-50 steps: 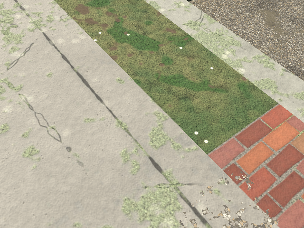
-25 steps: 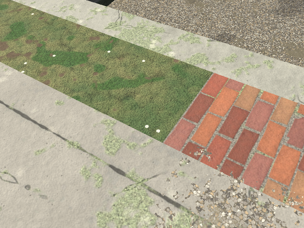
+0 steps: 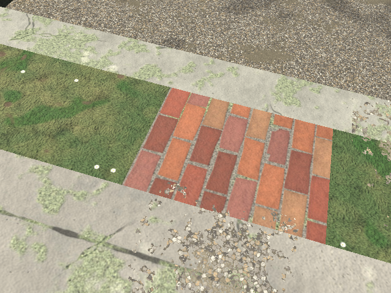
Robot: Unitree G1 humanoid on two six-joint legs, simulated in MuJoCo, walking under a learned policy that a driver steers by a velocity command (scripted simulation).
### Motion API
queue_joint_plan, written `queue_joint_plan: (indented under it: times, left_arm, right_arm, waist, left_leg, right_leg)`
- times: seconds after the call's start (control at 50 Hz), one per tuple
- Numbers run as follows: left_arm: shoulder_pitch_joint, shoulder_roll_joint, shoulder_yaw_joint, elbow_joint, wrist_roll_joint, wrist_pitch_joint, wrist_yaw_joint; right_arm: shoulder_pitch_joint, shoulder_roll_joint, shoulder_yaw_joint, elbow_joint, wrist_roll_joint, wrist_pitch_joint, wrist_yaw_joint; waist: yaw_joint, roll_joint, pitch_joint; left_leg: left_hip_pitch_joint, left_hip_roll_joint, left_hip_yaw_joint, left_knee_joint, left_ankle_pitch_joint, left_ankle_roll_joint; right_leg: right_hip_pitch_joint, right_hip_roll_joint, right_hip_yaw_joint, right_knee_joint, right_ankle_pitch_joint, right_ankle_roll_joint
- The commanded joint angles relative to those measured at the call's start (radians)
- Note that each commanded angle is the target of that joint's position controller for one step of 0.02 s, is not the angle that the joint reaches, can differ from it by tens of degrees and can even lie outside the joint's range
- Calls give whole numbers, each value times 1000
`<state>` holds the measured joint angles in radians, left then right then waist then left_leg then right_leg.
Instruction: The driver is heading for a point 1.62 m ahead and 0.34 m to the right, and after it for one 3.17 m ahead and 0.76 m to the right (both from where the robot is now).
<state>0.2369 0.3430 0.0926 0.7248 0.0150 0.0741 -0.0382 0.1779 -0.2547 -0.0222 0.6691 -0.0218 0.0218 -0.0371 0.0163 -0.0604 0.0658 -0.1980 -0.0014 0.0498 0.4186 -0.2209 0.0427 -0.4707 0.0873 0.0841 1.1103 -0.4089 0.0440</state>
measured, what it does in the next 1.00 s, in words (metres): steps on the spot, turning right: right foot, then left foot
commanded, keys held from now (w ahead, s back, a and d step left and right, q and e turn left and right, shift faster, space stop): e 0.44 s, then no key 0.38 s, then w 0.18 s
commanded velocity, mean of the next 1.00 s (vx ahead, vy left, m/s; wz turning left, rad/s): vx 0.03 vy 0.00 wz -0.39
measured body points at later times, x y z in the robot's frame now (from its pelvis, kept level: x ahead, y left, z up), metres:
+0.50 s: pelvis -0.02 -0.05 +0.00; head +0.01 -0.09 +0.45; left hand +0.18 +0.19 -0.09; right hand +0.01 -0.35 -0.13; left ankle +0.02 +0.10 -0.67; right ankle -0.03 -0.11 -0.74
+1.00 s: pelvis +0.01 -0.03 +0.00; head +0.02 -0.02 +0.45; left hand +0.19 +0.19 -0.13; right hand -0.02 -0.30 -0.12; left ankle +0.03 +0.07 -0.74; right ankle -0.06 -0.12 -0.71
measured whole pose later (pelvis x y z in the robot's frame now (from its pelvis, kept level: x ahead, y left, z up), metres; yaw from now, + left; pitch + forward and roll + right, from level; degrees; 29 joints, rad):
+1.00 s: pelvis +0.01 -0.03 +0.00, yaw -21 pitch +0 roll -1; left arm 0.25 0.28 0.02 0.84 0.04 0.02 -0.02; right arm 0.28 -0.24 -0.01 0.82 -0.02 0.00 0.00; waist -0.01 -0.02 0.01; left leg -0.12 -0.02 -0.02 0.35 -0.23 0.05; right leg -0.29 0.05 0.02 0.74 -0.41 -0.03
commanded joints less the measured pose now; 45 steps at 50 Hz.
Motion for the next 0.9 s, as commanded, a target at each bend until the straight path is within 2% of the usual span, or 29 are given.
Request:
queue_joint_plan:
  times: [0.02, 0.12, 0.16, 0.2, 0.22, 0.24, 0.26, 0.28, 0.3, 0.32, 0.34, 0.38, 0.4, 0.44, 0.52, 0.64, 0.72, 0.76, 0.78, 0.8, 0.82, 0.84, 0.86, 0.88, 0.9]
  left_arm:
    - [-31, 62, 11, -73, -3, -1, -8]
    - [-71, 29, -11, -102, -9, 3, -17]
    - [-68, 35, -12, -110, -16, -1, -15]
    - [-44, 32, -14, -110, -15, -9, -12]
    - [-10, 28, -15, -100, -6, -18, -6]
    - [14, 56, -10, -92, 10, -31, 6]
    - [26, 165, 10, -106, 19, -46, 18]
    - [79, 261, 40, -111, 0, -47, 15]
    - [105, 206, 32, -95, -8, -47, 15]
    - [46, 152, 13, -94, -12, -44, 20]
    - [-18, 123, 4, -102, -8, -40, 26]
    - [-42, 101, -5, -106, -14, -42, 37]
    - [-30, 104, -5, -101, -15, -44, 36]
    - [-3, 116, 1, -91, -15, -49, 34]
    - [29, 99, -6, -74, -5, -51, 37]
    - [38, 93, -17, -46, 12, -53, 42]
    - [5, 83, -27, -24, 14, -51, 44]
    - [-29, 61, -41, -13, -1, -50, 52]
    - [-8, 25, -54, -8, -4, -56, 54]
    - [49, -26, -67, -2, -1, -63, 53]
    - [52, 22, -53, 9, -7, -52, 58]
    - [54, 39, -52, 31, 8, -46, 56]
    - [27, 29, -54, 37, 15, -48, 49]
    - [-3, 38, -50, 39, 20, -53, 41]
    - [-35, 54, -44, 30, 30, -56, 30]
  right_arm:
    - [40, -155, -47, -43, 0, -15, -4]
    - [38, -184, -62, -31, -6, -16, 14]
    - [39, -202, -68, -24, -8, -13, 22]
    - [32, -214, -73, -18, 1, -9, 28]
    - [22, -214, -73, -16, 11, -4, 28]
    - [58, -200, -72, -3, 11, -2, 31]
    - [100, -124, -54, -29, -6, 8, 37]
    - [4, -115, -43, -88, -7, 27, 18]
    - [-18, -148, -50, -78, -2, 37, 14]
    - [-12, -147, -52, -63, 11, 36, 18]
    - [3, -155, -56, -45, 13, 28, 22]
    - [42, -172, -62, -18, -7, 24, 30]
    - [51, -168, -62, -13, -6, 26, 34]
    - [38, -154, -58, -15, -1, 33, 35]
    - [20, -143, -55, -7, 2, 43, 30]
    - [-8, -124, -45, -1, 9, 36, 24]
    - [17, -111, -36, 15, 21, 28, 15]
    - [81, -83, -24, 44, 17, 15, 7]
    - [82, -102, -22, 46, 3, 0, -1]
    - [76, -152, -20, 32, -15, -15, -6]
    - [9, -195, -26, 32, -1, -14, 3]
    - [-1, -151, -18, 37, 4, -18, 13]
    - [12, -140, -14, 53, 4, -18, 21]
    - [49, -169, -27, 69, -1, -10, 24]
    - [97, -184, -33, 87, -2, -8, 22]
  waist:
    - [-40, 204, -76]
    - [-49, 237, -89]
    - [-48, 257, -101]
    - [-26, 248, -110]
    - [3, 219, -115]
    - [16, 127, -121]
    - [-11, -164, -121]
    - [45, -213, -90]
    - [54, -100, -83]
    - [19, -70, -43]
    - [-12, -53, -30]
    - [-22, -73, -80]
    - [-24, -53, -103]
    - [-14, -32, -110]
    - [7, -56, -94]
    - [18, -50, -78]
    - [-1, -50, -80]
    - [-53, -19, -83]
    - [-41, 34, -100]
    - [-7, 193, -133]
    - [14, 236, -70]
    - [8, 219, -74]
    - [-3, 233, -48]
    - [-30, 256, -6]
    - [-53, 268, 21]
  left_leg:
    - [176, 250, -156, -100, 377, 170]
    - [127, 278, -88, -67, 382, 163]
    - [103, 287, -69, -36, 414, 154]
    - [82, 289, -47, 20, 405, 127]
    - [36, 275, -10, 84, 351, 88]
    - [-53, 244, 36, 192, 219, 24]
    - [-288, 133, 125, 462, -241, -53]
    - [-407, 7, 19, 596, -443, -74]
    - [-406, 38, -56, 685, -402, -74]
    - [-410, 49, -76, 698, -316, -69]
    - [-400, 60, -86, 663, -236, -68]
    - [-372, 43, -72, 681, -162, -78]
    - [-364, 35, -73, 686, -149, -83]
    - [-376, 30, -78, 659, -136, -89]
    - [-371, 27, -77, 559, -139, -90]
    - [-248, 6, -75, 397, -182, -58]
    - [-92, -21, -64, 225, -185, -31]
    - [79, -16, -63, -49, -7, -13]
    - [177, 71, -153, -125, 74, -4]
    - [234, 271, -357, -183, 167, 31]
    - [34, 339, -407, -161, 269, 147]
    - [8, 306, -387, -178, 101, 171]
    - [9, 245, -362, -203, -139, 142]
    - [22, 211, -363, -237, -326, 131]
    - [51, 231, -406, -271, -397, 146]
  right_leg:
    - [-99, -27, -33, -38, -11, 22]
    - [55, -63, -100, -275, -59, -6]
    - [123, -56, -134, -358, -64, -25]
    - [196, -47, -155, -494, 1, -48]
    - [278, -35, -163, -631, 106, -63]
    - [377, -58, -77, -759, 207, -77]
    - [495, -332, 301, -843, 381, -133]
    - [392, -483, 474, -807, 652, -297]
    - [401, -440, 400, -787, 691, -336]
    - [373, -373, 314, -785, 651, -316]
    - [362, -301, 253, -792, 597, -271]
    - [397, -244, 211, -779, 681, -249]
    - [408, -240, 209, -774, 696, -248]
    - [421, -237, 231, -777, 650, -249]
    - [420, -243, 263, -801, 539, -261]
    - [349, -248, 300, -789, 478, -271]
    - [289, -237, 325, -758, 519, -250]
    - [226, -201, 314, -718, 483, -197]
    - [168, -169, 300, -698, 370, -143]
    - [128, -85, 199, -576, 141, -102]
    - [176, 7, 69, -573, -19, -92]
    - [234, -22, 47, -534, -25, -91]
    - [217, -14, 21, -553, 21, -100]
    - [164, 3, -23, -502, 23, -100]
    - [86, -7, -44, -426, -14, -95]
Keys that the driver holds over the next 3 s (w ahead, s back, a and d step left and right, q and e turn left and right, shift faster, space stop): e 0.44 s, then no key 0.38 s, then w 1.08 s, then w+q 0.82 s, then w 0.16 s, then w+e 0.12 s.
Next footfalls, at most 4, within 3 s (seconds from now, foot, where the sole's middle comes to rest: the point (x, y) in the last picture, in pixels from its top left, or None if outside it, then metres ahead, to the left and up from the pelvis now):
0.24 right None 0.01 -0.12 -0.78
0.78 left None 0.06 0.06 -0.78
1.16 right None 0.06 -0.17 -0.78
1.64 left None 0.44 -0.13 -0.78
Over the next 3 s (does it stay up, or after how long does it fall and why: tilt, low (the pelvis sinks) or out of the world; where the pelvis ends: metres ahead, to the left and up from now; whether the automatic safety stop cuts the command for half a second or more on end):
stays up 0.94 -0.25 0.00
